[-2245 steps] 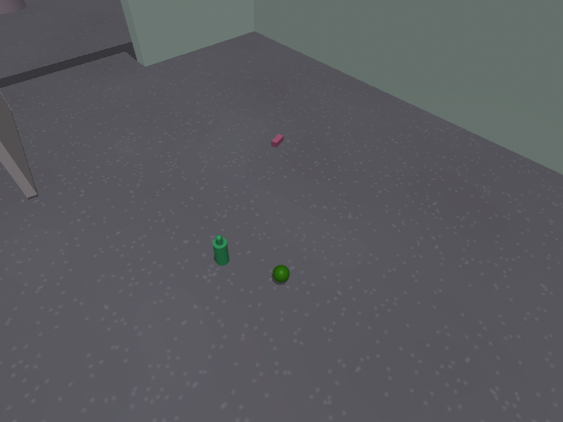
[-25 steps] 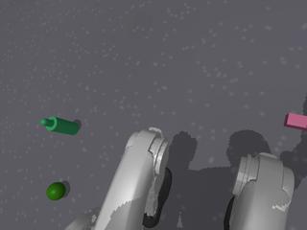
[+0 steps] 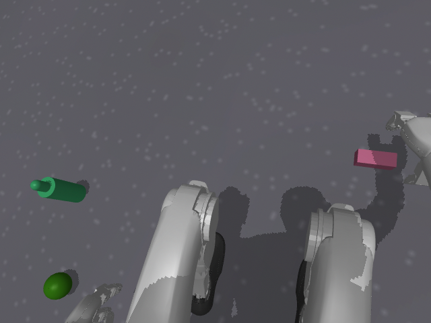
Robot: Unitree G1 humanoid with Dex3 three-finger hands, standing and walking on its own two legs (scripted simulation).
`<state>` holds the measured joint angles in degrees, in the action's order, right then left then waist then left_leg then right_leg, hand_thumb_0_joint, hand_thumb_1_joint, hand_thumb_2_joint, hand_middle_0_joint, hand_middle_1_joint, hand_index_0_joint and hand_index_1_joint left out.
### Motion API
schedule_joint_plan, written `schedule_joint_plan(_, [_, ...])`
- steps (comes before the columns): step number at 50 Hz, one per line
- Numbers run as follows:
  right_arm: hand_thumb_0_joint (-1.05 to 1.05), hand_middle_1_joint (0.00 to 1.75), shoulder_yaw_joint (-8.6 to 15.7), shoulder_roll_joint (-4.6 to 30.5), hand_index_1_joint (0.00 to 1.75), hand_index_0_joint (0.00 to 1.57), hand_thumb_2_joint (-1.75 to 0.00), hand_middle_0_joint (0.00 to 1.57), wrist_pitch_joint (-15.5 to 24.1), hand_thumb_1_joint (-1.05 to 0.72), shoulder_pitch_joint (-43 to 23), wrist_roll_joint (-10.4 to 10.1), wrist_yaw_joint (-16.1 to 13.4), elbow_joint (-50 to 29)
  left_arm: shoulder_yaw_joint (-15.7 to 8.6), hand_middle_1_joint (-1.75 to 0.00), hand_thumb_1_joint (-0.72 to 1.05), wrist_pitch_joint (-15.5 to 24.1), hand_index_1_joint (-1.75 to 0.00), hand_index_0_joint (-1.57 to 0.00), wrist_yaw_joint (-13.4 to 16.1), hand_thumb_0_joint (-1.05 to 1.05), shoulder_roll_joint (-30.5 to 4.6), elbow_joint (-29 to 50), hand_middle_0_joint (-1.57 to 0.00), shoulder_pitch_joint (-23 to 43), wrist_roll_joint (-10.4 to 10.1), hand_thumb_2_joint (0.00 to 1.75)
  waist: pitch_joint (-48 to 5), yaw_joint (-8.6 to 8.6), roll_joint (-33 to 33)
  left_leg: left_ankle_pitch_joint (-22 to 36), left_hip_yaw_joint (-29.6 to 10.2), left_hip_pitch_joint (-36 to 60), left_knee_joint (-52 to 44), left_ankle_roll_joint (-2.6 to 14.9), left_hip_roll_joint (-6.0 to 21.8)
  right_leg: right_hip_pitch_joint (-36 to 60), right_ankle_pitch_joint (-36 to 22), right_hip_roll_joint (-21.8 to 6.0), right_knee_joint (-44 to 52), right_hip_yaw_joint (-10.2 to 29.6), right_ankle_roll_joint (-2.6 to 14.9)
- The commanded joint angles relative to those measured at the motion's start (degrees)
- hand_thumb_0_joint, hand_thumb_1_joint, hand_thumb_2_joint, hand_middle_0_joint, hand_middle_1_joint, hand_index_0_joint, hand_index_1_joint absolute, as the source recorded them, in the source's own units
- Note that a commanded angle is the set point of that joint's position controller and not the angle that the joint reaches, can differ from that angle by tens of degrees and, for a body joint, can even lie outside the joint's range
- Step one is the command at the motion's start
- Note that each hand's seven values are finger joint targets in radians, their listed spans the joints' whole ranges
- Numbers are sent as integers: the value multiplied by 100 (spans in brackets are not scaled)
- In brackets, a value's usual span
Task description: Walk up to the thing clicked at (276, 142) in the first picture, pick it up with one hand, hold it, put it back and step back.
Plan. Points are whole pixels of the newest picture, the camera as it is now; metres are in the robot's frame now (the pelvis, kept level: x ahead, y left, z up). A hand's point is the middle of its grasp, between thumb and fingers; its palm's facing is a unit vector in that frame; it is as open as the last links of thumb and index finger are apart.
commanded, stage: withdraw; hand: right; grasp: from above
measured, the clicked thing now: (374, 159) +0.48 -0.28 -0.32
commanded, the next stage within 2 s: home in 0.12 s
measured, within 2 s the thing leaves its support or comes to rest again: neither
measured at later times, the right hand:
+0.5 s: hand out of the picture +0.45 -0.30 -0.09, palm faces -0.37 +0.18 -0.91, open 10.6 cm
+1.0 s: hand out of the picture +0.28 -0.24 +0.13, palm faces -0.10 +0.85 -0.52, open 7.4 cm
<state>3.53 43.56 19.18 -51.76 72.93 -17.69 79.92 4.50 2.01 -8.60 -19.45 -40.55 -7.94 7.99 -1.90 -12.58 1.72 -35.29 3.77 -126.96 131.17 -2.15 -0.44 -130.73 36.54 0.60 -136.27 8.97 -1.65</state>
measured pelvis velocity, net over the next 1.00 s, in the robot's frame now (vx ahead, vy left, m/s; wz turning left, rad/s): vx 0.03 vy -0.01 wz -0.09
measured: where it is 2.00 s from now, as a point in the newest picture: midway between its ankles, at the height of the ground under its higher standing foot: (253, 302)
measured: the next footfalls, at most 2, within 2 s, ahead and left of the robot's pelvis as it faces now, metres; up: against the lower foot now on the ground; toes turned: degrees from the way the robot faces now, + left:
none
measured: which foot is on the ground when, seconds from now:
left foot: down 0.00-1.00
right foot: down 0.00-1.00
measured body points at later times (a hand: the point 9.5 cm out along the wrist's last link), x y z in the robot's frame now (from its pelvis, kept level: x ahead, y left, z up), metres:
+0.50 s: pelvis +0.02 -0.01 +0.04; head +0.24 -0.04 +0.43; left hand +0.08 +0.25 -0.09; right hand +0.47 -0.31 -0.04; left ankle +0.12 +0.13 -0.30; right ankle +0.09 -0.13 -0.30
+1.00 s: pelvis +0.03 -0.01 +0.22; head +0.15 -0.04 +0.65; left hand +0.26 +0.22 +0.14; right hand +0.28 -0.29 +0.16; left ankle +0.12 +0.13 -0.30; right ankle +0.09 -0.13 -0.30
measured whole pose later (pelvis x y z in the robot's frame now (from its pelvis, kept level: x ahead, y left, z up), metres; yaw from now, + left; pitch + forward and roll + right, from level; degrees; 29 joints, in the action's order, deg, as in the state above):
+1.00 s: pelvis +0.03 -0.01 +0.22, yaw -5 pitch +26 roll +4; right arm 1.4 20.2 -11.9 0.8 15.3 -2.8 15.4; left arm -0.2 4.1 0.8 -13.7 -31.5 -3.5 -1.6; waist -11.7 -2.9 -1.6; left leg -34.0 2.1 -85.0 92.7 -1.9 1.0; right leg -87.7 34.9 -0.8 -96.1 4.5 -0.5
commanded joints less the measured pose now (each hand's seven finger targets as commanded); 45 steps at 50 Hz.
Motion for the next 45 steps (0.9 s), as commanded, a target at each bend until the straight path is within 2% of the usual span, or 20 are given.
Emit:
schedule_joint_plan(1, [0,75,555,1902,75,33,-77,33,103,24,-2451,244,-954,-794,-385,-30,90,86,-30,-20,121,0,-1236,22,-20,-910,126,90,-3770,-122,-2166,209,477,1388,-1197,469,-188,2877,-230,74,1372,-634,229])
schedule_joint_plan(4, [0,75,615,1843,74,33,-76,33,-159,24,-2417,272,-1244,-839,-510,-30,90,160,-30,-20,115,0,-1279,-60,-20,-978,163,90,-4051,-84,-2526,323,589,1168,-1057,446,-133,3215,-266,66,1483,-637,203])
schedule_joint_plan(6, [0,71,498,1601,71,36,-74,36,-397,21,-2256,199,-1299,-658,-579,-30,90,202,-30,-20,95,0,-1288,-106,-20,-990,151,90,-4115,-84,-2668,427,647,1005,-963,430,-106,3309,-272,45,1600,-591,185])
schedule_joint_plan(8, [0,72,267,1245,71,36,-73,36,-627,19,-2181,129,-1240,-478,-621,-30,90,251,-30,-20,54,0,-1260,-171,-20,-1146,119,90,-4160,-198,-2500,597,657,1027,-1015,439,-116,3314,-389,44,1600,-580,205])
schedule_joint_plan(10, [0,72,334,1332,71,36,-73,34,-825,19,-2036,-26,-1145,-563,-710,-30,90,258,-30,-20,39,0,-1299,-197,-20,-1240,53,90,-4315,-57,-2458,763,609,1136,-1054,441,-78,3331,-561,54,1682,-588,213])
schedule_joint_plan(12, [0,69,247,1227,71,28,-80,27,-985,10,-1793,-180,-961,-476,-707,-30,89,269,-30,-20,19,0,-1269,-231,-20,-1331,10,90,-4266,-64,-2219,893,558,1321,-1164,441,-87,3329,-686,38,1650,-614,243])
schedule_joint_plan(14, [0,61,461,1509,62,20,-90,21,-1081,2,-1751,-321,-815,-857,-699,-30,89,258,-30,-20,-4,0,-1242,-192,-20,-1429,-42,90,-4475,44,-2088,1169,475,1807,-1276,429,-83,3280,-996,70,1611,-708,294])
schedule_joint_plan(17, [0,54,673,1525,55,20,-90,21,-1139,-18,-1359,-800,-533,-1467,-797,-30,89,223,-30,-20,-23,0,-1179,-60,-20,-1438,-166,90,-4975,250,-1722,1340,356,2456,-1495,397,-85,3268,-1173,82,1684,-780,360])
schedule_joint_plan(21, [0,42,640,1109,43,19,-87,20,-1186,-45,-526,-1416,-27,-2495,-964,-30,90,173,-30,-20,-10,0,-1061,158,-20,-1451,-350,90,-5261,496,-1584,1306,279,3082,-1917,400,-92,3485,-1158,82,2095,-799,364])
schedule_joint_plan(24, [0,35,489,501,35,19,-87,20,-1393,-66,650,-2000,414,-3211,-1023,-30,90,68,-30,-20,27,0,-990,409,-20,-1347,-497,90,-5042,594,-1270,1122,261,3305,-2307,385,-83,3723,-911,62,2630,-656,353])
schedule_joint_plan(27, [0,35,468,230,36,20,-90,20,-1570,-74,1051,-2719,800,-4462,-1095,-30,90,-7,-30,-20,144,0,-929,667,-20,-1090,-633,90,-4842,698,-1148,991,203,3381,-2639,377,-98,3887,-682,32,3041,-538,359])
schedule_joint_plan(29, [0,32,234,-216,32,20,-90,20,-1718,-85,1688,-3162,1048,-4619,-1076,-30,90,-24,-30,-20,234,0,-804,734,-20,-911,-688,90,-4174,634,-754,815,157,3539,-2973,343,-111,3739,-417,-12,3287,-544,395])
schedule_joint_plan(32, [0,30,290,-334,30,20,-90,20,-1846,-90,2059,-3766,1278,-5601,-1093,-30,90,1,-30,-20,382,0,-731,887,-20,-684,-756,90,-4166,780,-830,674,58,3918,-3339,351,-68,4212,-304,-48,3727,-506,367])
schedule_joint_plan(33, [0,30,379,-278,30,20,-90,20,-1886,-90,2044,-3945,1327,-5863,-1099,-30,90,16,-30,-20,432,0,-735,955,-20,-600,-775,90,-4208,835,-824,648,31,3961,-3458,362,-60,4443,-297,-66,3783,-500,364])
schedule_joint_plan(34, [0,30,224,-456,30,20,-90,20,-1897,-90,2088,-4084,1370,-6233,-1100,-30,90,37,-30,-20,485,0,-714,1021,-20,-548,-805,90,-4185,763,-906,582,35,4034,-3577,359,-46,4602,-201,-72,3950,-455,354])
schedule_joint_plan(36, [0,30,85,-820,30,20,-90,20,-1975,-90,2620,-4361,1394,-6170,-1040,-30,90,110,-30,-20,587,0,-592,1040,-20,-356,-853,90,-3641,720,-725,443,-18,4125,-3854,338,-44,4644,-21,-88,4211,-491,363])
schedule_joint_plan(38, [0,30,337,-665,30,20,-90,20,-2037,-90,2827,-4533,1349,-6591,-1000,-30,90,192,-30,-20,687,0,-597,1085,-20,-255,-892,90,-3689,868,-1047,372,-53,4299,-3991,359,-18,5096,47,-111,4594,-410,311])
schedule_joint_plan(41, [0,30,233,-1016,30,20,-90,20,-2269,-90,3345,-4873,1344,-7105,-986,-30,90,268,-30,-20,814,0,-543,1263,-20,-87,-936,90,-3819,856,-1139,477,-79,4625,-4322,364,2,5785,-117,-130,5028,-384,273])
schedule_joint_plan(43, [0,30,321,-1081,30,20,-90,20,-2473,-90,3636,-5187,1297,-7351,-932,-30,90,320,-30,-20,890,0,-482,1304,-20,11,-952,90,-3675,859,-1098,444,-102,4903,-4612,355,7,5982,-112,-118,5257,-398,278])
schedule_joint_plan(45, [0,30,175,-1374,30,20,-90,20,-2673,-90,4102,-5488,1307,-7353,-873,-30,90,380,-30,-20,969,0,-425,1353,-20,115,-973,90,-3367,808,-1005,375,-106,5106,-4868,346,8,6162,-46,-110,5541,-351,271])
